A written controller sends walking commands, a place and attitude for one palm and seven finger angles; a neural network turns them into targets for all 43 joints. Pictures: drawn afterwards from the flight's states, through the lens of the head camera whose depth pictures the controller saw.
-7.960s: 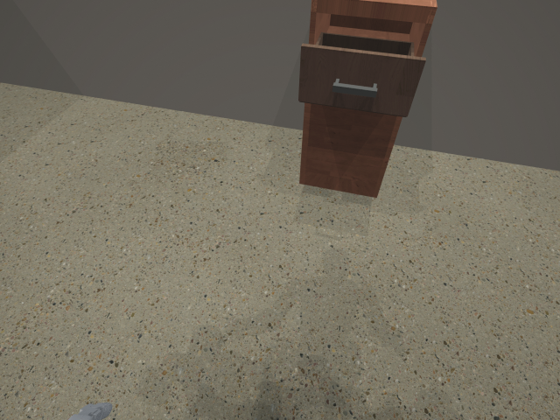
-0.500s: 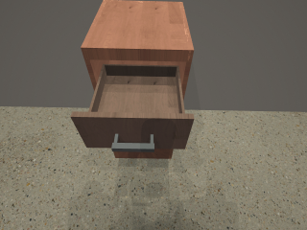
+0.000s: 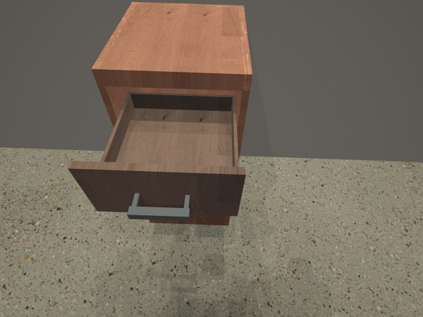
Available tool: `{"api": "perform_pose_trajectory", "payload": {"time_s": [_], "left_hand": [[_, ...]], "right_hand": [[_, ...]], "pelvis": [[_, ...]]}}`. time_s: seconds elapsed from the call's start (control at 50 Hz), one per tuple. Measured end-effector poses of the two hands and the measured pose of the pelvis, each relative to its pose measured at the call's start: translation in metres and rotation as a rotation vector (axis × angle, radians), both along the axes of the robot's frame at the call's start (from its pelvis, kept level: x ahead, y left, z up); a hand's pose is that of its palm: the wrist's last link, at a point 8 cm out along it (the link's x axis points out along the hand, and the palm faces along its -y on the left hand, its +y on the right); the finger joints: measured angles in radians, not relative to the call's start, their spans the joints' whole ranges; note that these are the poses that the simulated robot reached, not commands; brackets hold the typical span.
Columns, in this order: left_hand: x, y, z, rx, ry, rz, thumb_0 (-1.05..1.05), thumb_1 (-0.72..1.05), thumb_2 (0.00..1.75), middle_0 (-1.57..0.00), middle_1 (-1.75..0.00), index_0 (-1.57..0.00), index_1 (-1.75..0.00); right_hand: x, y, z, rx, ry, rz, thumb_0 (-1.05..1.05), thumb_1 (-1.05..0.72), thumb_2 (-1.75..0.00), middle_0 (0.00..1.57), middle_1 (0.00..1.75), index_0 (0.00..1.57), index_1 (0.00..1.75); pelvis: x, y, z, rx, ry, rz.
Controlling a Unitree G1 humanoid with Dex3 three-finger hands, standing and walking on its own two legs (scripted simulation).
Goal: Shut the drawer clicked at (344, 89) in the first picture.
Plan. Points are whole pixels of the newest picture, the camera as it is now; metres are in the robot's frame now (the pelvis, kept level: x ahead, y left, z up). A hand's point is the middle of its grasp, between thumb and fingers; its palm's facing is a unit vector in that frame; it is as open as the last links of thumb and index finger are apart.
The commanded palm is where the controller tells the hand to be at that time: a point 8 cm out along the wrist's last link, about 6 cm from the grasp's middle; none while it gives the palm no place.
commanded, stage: shuffle to correct the standing spot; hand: left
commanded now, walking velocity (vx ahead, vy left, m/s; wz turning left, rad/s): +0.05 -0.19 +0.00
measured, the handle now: (160, 205) +0.34 +0.13 -0.03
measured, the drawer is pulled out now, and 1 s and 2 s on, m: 0.27 0.27 0.27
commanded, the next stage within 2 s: come to a stop and stand still in 0.12 s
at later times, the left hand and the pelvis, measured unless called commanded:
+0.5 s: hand out of the picture +0.02 +0.08 -0.16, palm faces +0.06 -0.98 -0.21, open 7.3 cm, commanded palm none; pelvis +0.02 -0.08 +0.01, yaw +1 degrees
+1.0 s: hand out of the picture -0.01 +0.13 -0.16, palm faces +0.05 -0.98 -0.20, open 7.3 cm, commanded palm none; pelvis +0.01 -0.05 +0.01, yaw +1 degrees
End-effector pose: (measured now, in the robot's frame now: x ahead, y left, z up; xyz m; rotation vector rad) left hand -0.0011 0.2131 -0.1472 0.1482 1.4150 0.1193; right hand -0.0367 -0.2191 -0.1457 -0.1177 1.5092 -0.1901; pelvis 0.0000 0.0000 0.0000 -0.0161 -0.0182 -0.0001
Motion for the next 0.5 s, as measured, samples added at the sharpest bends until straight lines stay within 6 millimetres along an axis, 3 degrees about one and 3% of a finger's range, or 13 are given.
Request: {"api": "perform_pose_trajectory", "payload": {"time_s": [0.06, 0.14, 0.28, 0.38, 0.5], "left_hand": [[-0.002, -0.011, -0.007, -0.022, 0.032, 0.006, 0.01, 0.92, 0.9, -0.2, -0.3, -0.2, -0.3], [0.004, -0.023, 0.001, -0.014, 0.053, 0.0, 0.01, 0.92, 0.9, -0.2, -0.3, -0.2, -0.3], [0.016, -0.036, 0.011, 0.06, -0.006, 0.042, 0.02, 0.93, 0.9, -0.2, -0.3, -0.2, -0.3], [0.017, -0.06, 0.017, 0.062, -0.012, 0.055, 0.01, 0.92, 0.9, -0.2, -0.3, -0.2, -0.3], [0.013, -0.082, 0.017, 0.038, -0.01, 0.062, 0.0, 0.91, 0.9, -0.2, -0.3, -0.2, -0.3]], "right_hand": [[0.019, -0.002, -0.001, -0.003, -0.045, 0.007, 0.0, -0.91, -0.9, 0.19, 0.3, 0.2, 0.3], [0.033, -0.011, -0.001, 0.013, -0.08, 0.012, 0.0, -0.91, -0.9, 0.19, 0.3, 0.2, 0.3], [0.051, -0.053, -0.011, 0.03, -0.046, 0.029, 0.0, -0.91, -0.9, 0.2, 0.3, 0.21, 0.3], [0.079, -0.078, -0.004, 0.012, -0.072, 0.063, 0.0, -0.91, -0.9, 0.19, 0.3, 0.2, 0.3], [0.115, -0.086, 0.0, 0.013, -0.15, 0.091, 0.0, -0.91, -0.9, 0.19, 0.3, 0.2, 0.3]], "pelvis": [[0.006, -0.007, -0.002, 0.026, -0.012, -0.014], [0.01, -0.019, 0.001, 0.032, -0.003, -0.013], [0.021, -0.056, -0.002, 0.022, 0.0, 0.022], [0.027, -0.073, 0.006, 0.024, 0.0, 0.026], [0.024, -0.081, 0.008, 0.035, -0.012, 0.021]]}}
